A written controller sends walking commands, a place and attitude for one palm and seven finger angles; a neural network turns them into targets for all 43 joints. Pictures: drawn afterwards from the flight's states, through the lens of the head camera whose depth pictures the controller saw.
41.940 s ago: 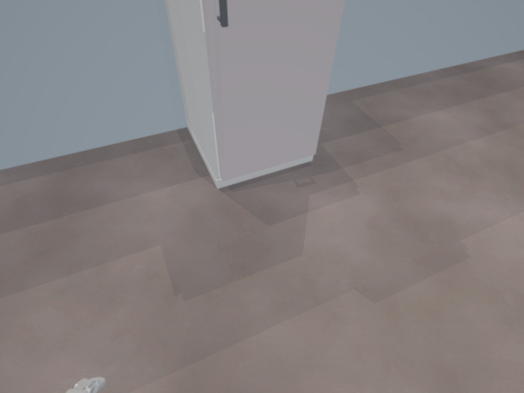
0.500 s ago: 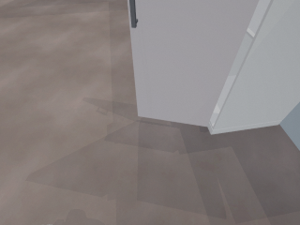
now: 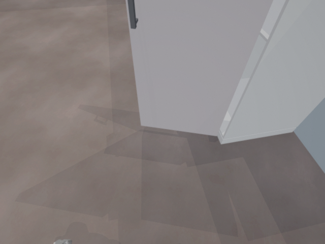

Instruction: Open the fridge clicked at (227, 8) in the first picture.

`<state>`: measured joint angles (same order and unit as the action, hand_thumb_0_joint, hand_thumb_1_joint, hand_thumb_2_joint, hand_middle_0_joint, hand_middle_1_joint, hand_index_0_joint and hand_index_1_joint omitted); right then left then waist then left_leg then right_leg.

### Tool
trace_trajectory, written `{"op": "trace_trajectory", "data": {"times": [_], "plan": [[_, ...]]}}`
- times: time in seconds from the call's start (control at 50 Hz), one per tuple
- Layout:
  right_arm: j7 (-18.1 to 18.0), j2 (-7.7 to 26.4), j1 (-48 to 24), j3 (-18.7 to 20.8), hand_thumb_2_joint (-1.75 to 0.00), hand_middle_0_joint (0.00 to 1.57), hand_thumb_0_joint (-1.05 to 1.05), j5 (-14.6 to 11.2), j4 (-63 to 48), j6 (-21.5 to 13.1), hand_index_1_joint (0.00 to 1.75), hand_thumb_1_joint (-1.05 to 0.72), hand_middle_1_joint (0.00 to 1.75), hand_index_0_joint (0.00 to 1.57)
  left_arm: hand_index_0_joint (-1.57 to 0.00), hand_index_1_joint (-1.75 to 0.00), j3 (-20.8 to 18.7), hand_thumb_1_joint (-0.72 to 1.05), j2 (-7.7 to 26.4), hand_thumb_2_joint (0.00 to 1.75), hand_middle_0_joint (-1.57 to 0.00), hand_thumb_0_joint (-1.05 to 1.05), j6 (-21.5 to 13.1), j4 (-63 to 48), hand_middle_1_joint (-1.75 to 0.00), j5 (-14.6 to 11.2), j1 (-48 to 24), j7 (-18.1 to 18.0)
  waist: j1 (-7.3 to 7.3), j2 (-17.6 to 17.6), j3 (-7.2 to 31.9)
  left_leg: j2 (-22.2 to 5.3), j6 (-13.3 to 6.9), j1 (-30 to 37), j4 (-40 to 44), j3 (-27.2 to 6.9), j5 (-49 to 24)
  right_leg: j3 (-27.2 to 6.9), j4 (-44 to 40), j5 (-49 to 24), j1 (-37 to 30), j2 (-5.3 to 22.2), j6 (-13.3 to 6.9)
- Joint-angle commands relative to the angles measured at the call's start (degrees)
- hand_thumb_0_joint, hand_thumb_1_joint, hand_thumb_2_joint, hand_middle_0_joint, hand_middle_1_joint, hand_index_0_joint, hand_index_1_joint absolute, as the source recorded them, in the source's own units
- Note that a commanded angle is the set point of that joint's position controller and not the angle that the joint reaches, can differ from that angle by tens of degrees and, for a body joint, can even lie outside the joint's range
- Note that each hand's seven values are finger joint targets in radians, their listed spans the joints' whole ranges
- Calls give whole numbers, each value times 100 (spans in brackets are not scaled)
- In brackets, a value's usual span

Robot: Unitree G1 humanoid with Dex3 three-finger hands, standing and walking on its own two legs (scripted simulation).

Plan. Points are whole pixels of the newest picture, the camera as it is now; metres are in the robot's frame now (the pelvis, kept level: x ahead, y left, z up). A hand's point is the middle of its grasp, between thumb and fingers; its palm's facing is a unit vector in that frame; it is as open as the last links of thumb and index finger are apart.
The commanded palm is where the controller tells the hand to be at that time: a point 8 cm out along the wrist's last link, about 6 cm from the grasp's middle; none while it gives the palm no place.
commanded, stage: look to check the result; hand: left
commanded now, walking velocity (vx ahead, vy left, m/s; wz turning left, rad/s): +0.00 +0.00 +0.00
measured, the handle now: out of the picture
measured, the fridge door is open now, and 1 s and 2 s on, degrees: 70 70 70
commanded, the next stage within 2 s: stand and wait in 0.38 s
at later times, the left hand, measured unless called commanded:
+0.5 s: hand out of the picture +0.10 +0.24 -0.16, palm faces -0.05 -0.93 -0.35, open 7.4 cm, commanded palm none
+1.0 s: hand out of the picture +0.08 +0.24 -0.16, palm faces -0.07 -0.94 -0.34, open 7.4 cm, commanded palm none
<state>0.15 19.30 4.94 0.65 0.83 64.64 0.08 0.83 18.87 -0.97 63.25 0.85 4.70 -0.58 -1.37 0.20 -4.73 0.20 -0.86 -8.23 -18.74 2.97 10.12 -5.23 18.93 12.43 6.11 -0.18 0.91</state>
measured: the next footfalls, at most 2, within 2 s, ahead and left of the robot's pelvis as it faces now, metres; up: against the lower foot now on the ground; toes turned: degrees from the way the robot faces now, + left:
none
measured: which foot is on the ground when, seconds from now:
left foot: down 0.00-1.00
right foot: down 0.00-1.00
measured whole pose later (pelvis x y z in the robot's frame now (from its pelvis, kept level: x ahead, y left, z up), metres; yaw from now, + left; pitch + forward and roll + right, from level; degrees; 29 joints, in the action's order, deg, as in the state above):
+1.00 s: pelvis +0.00 +0.00 +0.00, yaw +0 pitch -1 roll +0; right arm -0.2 18.9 6.3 0.7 0.8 65.6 0.2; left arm 0.4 19.5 -0.8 64.1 0.7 6.0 -0.6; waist -1.2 0.5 -4.0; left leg -0.5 -0.4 -6.4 -17.5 3.2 9.7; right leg -5.5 16.9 11.4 4.1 -0.8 0.5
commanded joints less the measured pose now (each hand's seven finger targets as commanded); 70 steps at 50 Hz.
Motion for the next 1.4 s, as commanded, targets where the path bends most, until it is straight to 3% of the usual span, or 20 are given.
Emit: {"op": "trace_trajectory", "data": {"times": [0.0,0.12,0.34,0.42,0.5,0.54,0.6,0.82,0.98,1.04,1.14,1.38], "plan": [[-79,1151,-126,226,-90,20,0,-18,-304,-143,30,-90,30,20,-20,-30,-261,90,1251,90,-20,0,-140,-287,-30,0,-90,-82,27,-22,991,-741,-44,783,46,-572,-1556,-365,-175,-1833,0,644,-306],[-88,1160,-130,238,-90,20,0,-25,-286,-121,30,-90,30,20,-20,-30,-260,90,1273,90,-20,0,-125,-233,-30,-5,-69,-74,20,0,777,-740,-35,719,95,-553,-1268,-396,-266,-1659,103,626,-316],[-92,1173,-97,240,-90,20,0,-26,-292,-132,30,-90,30,20,-20,-30,-275,90,1294,90,-20,0,-143,-221,-30,2,-16,-76,31,94,892,-761,-45,811,76,-536,-1426,-400,-259,-1879,-1,635,-326],[-86,1167,-144,232,-90,20,0,-18,-276,-118,30,-90,30,20,-20,-30,-266,90,1292,90,-20,0,-133,-219,-30,-3,-72,-73,28,112,689,-744,-29,713,154,-540,-1216,-395,-323,-1723,70,639,-314],[-84,1166,-125,229,-90,20,0,-8,-280,-126,30,-90,30,20,-20,-30,-269,90,1290,90,-20,0,-135,-244,-30,-1,-88,-66,25,-74,731,-742,-19,715,169,-524,-1198,-430,-327,-1681,22,636,-325],[-83,1166,-98,225,-90,20,0,-20,-287,-131,30,-90,30,20,-20,-30,-272,90,1301,90,-20,0,-143,-253,-30,4,-45,-68,31,-23,817,-752,-22,743,150,-525,-1264,-422,-321,-1729,-32,623,-326],[-88,1170,-119,222,-90,20,0,-15,-267,-124,30,-90,30,20,-20,-30,-265,90,1283,90,-20,0,-129,-249,-30,-2,-99,-64,26,11,643,-757,-15,671,210,-519,-1169,-404,-355,-1625,52,624,-315],[-99,1162,-40,221,-90,20,0,-13,-224,-137,30,-90,30,20,-20,-30,-268,90,1252,90,-20,0,-123,-234,-30,-4,-61,-63,32,-105,697,-766,-14,684,254,-525,-1161,-408,-376,-1535,4,622,-313],[-96,1164,-45,222,-90,20,0,-20,-197,-129,30,-90,30,20,-20,-30,-260,90,1252,90,-20,0,-108,-197,-30,-4,-51,-57,31,-11,596,-760,-26,645,296,-566,-946,-397,-435,-1265,105,617,-300],[-91,1180,-11,234,-90,20,0,-31,-206,-135,30,-90,30,20,-20,-30,-266,90,1269,90,-20,0,-116,-207,-30,1,-6,-61,32,41,738,-765,-37,705,273,-570,-983,-393,-416,-1294,50,615,-300],[-83,1182,-49,236,-90,20,0,-32,-200,-119,30,-90,30,20,-20,-30,-263,90,1272,90,-20,0,-105,-180,-30,7,-31,-55,29,34,577,-747,-43,620,322,-596,-725,-424,-482,-1025,171,602,-298],[-82,1206,-99,241,-90,20,0,-26,-203,-136,30,-90,30,20,-20,-30,-256,90,1290,90,-20,0,-107,-172,-30,3,-58,-50,19,3,644,-762,-46,641,314,-599,-850,-411,-427,-1155,141,622,-295]]}}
